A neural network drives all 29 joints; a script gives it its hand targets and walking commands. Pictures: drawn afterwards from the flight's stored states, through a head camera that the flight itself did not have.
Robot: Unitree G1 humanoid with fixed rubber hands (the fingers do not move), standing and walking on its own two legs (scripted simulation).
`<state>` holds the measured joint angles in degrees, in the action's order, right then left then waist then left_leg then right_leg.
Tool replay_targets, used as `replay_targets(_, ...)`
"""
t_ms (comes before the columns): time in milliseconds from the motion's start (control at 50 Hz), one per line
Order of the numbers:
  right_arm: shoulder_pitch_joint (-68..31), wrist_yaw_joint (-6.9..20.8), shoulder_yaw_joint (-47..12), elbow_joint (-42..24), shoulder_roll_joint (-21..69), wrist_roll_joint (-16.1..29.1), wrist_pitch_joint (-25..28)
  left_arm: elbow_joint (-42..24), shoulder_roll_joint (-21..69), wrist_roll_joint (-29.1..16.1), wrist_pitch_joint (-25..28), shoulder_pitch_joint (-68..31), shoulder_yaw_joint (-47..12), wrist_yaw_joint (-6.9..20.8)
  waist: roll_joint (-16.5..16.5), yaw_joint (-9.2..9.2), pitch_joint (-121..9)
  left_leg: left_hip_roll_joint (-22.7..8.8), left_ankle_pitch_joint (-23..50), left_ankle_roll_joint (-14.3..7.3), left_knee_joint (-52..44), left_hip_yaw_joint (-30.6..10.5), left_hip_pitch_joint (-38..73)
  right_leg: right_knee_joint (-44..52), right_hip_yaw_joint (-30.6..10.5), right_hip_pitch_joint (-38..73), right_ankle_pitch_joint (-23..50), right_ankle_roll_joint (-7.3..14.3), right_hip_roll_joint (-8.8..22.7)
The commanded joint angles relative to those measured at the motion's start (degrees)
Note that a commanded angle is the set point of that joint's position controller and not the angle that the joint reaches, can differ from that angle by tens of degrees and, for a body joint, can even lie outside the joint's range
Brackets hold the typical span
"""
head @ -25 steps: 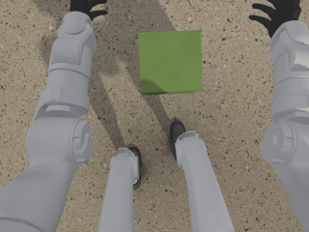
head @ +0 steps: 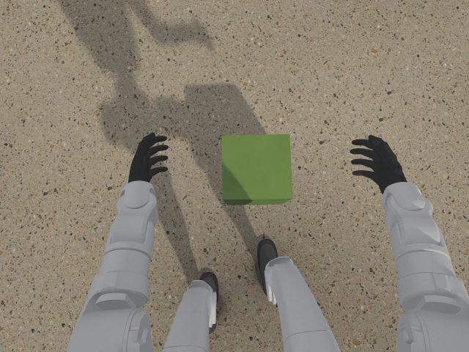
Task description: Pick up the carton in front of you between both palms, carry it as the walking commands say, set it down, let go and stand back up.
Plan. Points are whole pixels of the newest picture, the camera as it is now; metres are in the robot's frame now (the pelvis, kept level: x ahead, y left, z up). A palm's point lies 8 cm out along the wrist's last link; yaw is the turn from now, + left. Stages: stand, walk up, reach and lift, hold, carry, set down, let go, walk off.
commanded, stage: let go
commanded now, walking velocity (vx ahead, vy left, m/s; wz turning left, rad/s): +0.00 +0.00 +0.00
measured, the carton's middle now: (255, 173) +0.46 -0.08 -0.59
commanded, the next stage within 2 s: stand in 1.00 s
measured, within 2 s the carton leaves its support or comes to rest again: neither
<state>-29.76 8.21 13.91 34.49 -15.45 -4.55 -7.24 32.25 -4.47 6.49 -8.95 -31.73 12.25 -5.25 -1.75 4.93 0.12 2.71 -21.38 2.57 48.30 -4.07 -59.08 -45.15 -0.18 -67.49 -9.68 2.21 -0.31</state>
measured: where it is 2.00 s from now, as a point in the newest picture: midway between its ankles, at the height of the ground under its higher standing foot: (239, 295)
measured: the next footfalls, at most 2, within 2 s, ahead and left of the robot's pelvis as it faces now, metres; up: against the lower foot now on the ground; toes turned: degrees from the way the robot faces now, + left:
none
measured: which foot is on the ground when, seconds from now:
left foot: down 0.00-1.00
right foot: down 0.00-1.00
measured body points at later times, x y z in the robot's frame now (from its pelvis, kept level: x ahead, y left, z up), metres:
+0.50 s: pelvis +0.05 +0.03 +0.06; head +0.11 +0.03 +0.50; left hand +0.26 +0.25 -0.03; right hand +0.21 -0.21 -0.02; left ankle +0.00 +0.15 -0.68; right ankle +0.09 -0.09 -0.68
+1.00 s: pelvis +0.07 +0.04 +0.06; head +0.08 +0.03 +0.51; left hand +0.25 +0.26 -0.02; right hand +0.22 -0.22 -0.02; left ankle +0.00 +0.15 -0.68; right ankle +0.09 -0.09 -0.68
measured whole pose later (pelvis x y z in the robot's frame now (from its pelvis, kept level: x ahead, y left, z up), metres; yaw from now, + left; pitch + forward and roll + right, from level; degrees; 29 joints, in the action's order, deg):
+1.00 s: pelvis +0.07 +0.04 +0.06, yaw -3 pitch -1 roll -2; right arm 14.2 0.8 2.4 23.2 -14.2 -0.8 -10.2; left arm 28.3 -11.6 -0.7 -3.9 12.1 0.8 1.1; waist -2.7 0.0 2.4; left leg 0.4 -22.5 -1.0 28.5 -3.5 -4.3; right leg -26.2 -1.0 -13.0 -11.8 -0.5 -2.0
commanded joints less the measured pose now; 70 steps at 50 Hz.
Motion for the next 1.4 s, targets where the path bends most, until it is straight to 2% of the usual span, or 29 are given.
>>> replay_targets(0, 1.84, -0.64, -1.58, -6.61, -4.3, 1.76, 2.71, -4.8, -4.64, -0.43, 3.22, -0.41, -0.35, 1.24, 4.36, 0.6, -40.43, 2.5, 1.36, -0.3, -9.19, 4.82, -5.3, 1.71, -5.06, 61.68, 18.28, -2.31, 0.82)
replay_targets(100, 13.48, -2.02, -4.61, -8.73, -3.05, 3.3, 4.94, -2.86, -6.36, -1.35, 6.09, 10.43, -1.47, 2.9, 5.65, -0.72, -33.68, 1.56, 1.74, -1.28, -12.91, 4.02, 2.14, 5.94, -5.62, 65.18, 16.59, -2.8, 1.31)
replay_targets(200, 25.02, -3.48, -7.27, -12.08, -2.45, 4.49, 6.52, -3.95, -7.92, -2.5, 8.37, 20.18, -3.35, 4.51, 5.79, -1.36, -26.22, 0.81, 3.2, -2.33, -17.38, 3.63, 12.79, 10.12, -4.57, 67.22, 16.38, -2.94, 1.04)
replay_targets(280, 33.18, -4.4, -9.34, -14.67, -1.83, 5.52, 7.31, -5.87, -8.73, -3.62, 9.55, 27.14, -4.99, 5.47, 4.46, -1.69, -19.86, 0.05, 5.1, -2.73, -21.55, 3.23, 20.65, 13.2, -3.19, 69.35, 16.64, -2.86, 0.31)
replay_targets(340, 37.13, -4.63, -10.2, -15.97, -1.81, 5.62, 7.38, -7.41, -9.27, -4.19, 9.88, 31.23, -5.82, 6.02, 2.05, -2.44, -14.59, -0.65, 6.85, -2.8, -24.76, 2.71, 25.76, 15.33, -1.99, 70.66, 15.46, -2.89, -0.44)
replay_targets(420, 40.0, -4.47, -10.37, -16.82, -2.37, 5.17, 6.58, -9.33, -9.83, -4.44, 9.43, 35.86, -6.72, 6.7, -1.85, -3.65, -8.32, -1.84, 8.25, -2.76, -28.82, 2.03, 29.83, 17.22, -0.62, 73.5, 13.2, -3.06, -1.64)
replay_targets(480, 41.52, -4.43, -10.13, -16.82, -2.87, 4.73, 5.56, -10.47, -10.27, -4.74, 8.61, 38.74, -7.44, 7.21, -3.0, -4.36, -4.48, -2.72, 9.58, -2.73, -31.0, 1.53, 31.03, 17.98, -0.04, 76.04, 13.12, -3.01, -2.4)
replay_targets(600, 42.53, -4.55, -9.6, -16.27, -3.73, 3.92, 3.04, -12.02, -10.99, -6.11, 6.35, 40.74, -8.92, 8.33, -1.46, -4.42, 1.11, -4.02, 11.26, -2.8, -32.71, 1.04, 32.03, 18.48, 0.56, 78.99, 12.81, -2.92, -3.28)
replay_targets(720, 42.98, -4.72, -9.29, -15.72, -3.8, 3.58, 1.64, -12.54, -11.49, -6.57, 4.78, 41.27, -9.4, 8.83, 0.18, -4.1, 1.7, -3.53, 16.63, -2.19, -31.31, 0.98, 35.62, 18.93, 0.46, 78.45, 14.9, -2.74, -3.49)
replay_targets(820, 43.24, -4.62, -9.22, -15.75, -3.41, 3.8, 1.66, -12.37, -11.84, -5.67, 4.27, 42.6, -8.79, 8.62, -0.65, -4.93, -0.16, -2.81, 22.96, -1.48, -29.45, 1.07, 38.78, 19.1, -0.15, 77.44, 17.65, -2.58, -3.19)
replay_targets(840, 41.11, -6.17, -8.68, -16.26, -5.92, 2.8, -1.27, -7.44, -12.18, -7.09, 5.73, 44.08, -9.33, 7.4, 0.43, -4.54, -4.38, -2.9, 29.56, -0.64, -25.95, 0.96, 42.49, 17.05, 0.44, 74.6, 15.73, -2.91, -4.35)
replay_targets(860, 43.34, -6.72, -8.95, -16.18, -5.19, 2.81, -1.83, -8.81, -12.58, -6.54, 6.07, 43.8, -9.14, 6.81, -1.06, -4.77, -4.55, -2.81, 32.57, -0.07, -24.77, 0.74, 43.17, 16.88, 0.23, 73.26, 16.02, -2.74, -4.2)
replay_targets(900, 43.77, -7.34, -9.42, -16.26, -4.64, 3.19, -2.2, -9.32, -12.35, -6.98, 6.29, 42.68, -9.55, 6.29, -1.78, -4.56, -4.86, -2.77, 33.57, -0.13, -24.2, 0.49, 42.71, 16.67, -0.35, 71.81, 17.22, -2.6, -4.3)
replay_targets(980, 43.88, -8.04, -10.0, -16.32, -4.2, 4.09, -2.71, -9.05, -12.45, -7.57, 6.06, 41.99, -10.09, 5.94, -1.81, -4.54, -4.23, -2.55, 31.42, -0.62, -23.91, 0.78, 40.8, 16.36, -0.91, 71.22, 18.59, -2.53, -4.18)
replay_targets(1000, 41.24, -9.2, -8.3, -10.6, -10.01, 2.71, 0.41, -0.73, -19.54, -2.94, 6.31, 42.82, -6.7, 4.53, -2.93, -5.8, -2.19, -3.6, 14.5, 0.13, -22.88, 1.22, 40.61, 15.94, -1.37, 63.56, 11.08, -2.41, 2.75)
replay_targets(1040, 41.94, -9.28, -8.87, -8.99, -9.12, 1.88, 3.25, 0.3, -20.22, -2.35, 6.87, 42.17, -6.85, 3.92, -1.47, -5.32, -0.27, -4.11, 1.81, -1.11, -25.02, -1.42, 40.69, 17.51, -2.65, 57.68, -2.21, -1.52, 2.69)
replay_targets(1080, 41.53, -9.03, -9.02, -7.59, -9.7, 1.42, 5.01, 1.54, -19.56, -2.53, 7.72, 41.0, -7.03, 4.25, -0.95, -5.37, 1.88, -4.8, -2.79, -2.43, -26.09, -2.99, 39.31, 17.78, -2.92, 55.6, -6.17, -1.46, 2.33)
replay_targets(1140, 41.23, -8.75, -9.1, -5.76, -10.58, 1.46, 6.33, 3.97, -19.53, -3.07, 8.9, 40.26, -7.39, 4.92, -0.17, -5.55, 0.6, -5.47, 3.55, -2.94, -25.19, -4.04, 40.55, 16.64, -2.6, 56.88, -0.13, -1.24, 2.28)
replay_targets(1240, 42.72, -9.1, -9.36, -3.28, -11.6, 2.17, 6.76, 6.73, -21.22, -3.69, 9.46, 40.43, -7.54, 4.42, 2.14, -5.13, -3.54, -5.13, 16.32, -2.06, -21.68, -2.77, 45.58, 15.95, -3.58, 59.37, 11.08, -0.47, 3.95)
replay_targets(1380, 43.54, -9.67, -9.85, -0.27, -12.94, 2.45, 6.63, 9.86, -23.09, -3.94, 9.44, 40.2, -7.75, 3.77, 2.02, -5.15, -3.91, -5.32, 19.84, -2.02, -21.67, -2.97, 47.14, 16.16, -3.96, 61.04, 14.64, -0.09, 4.68)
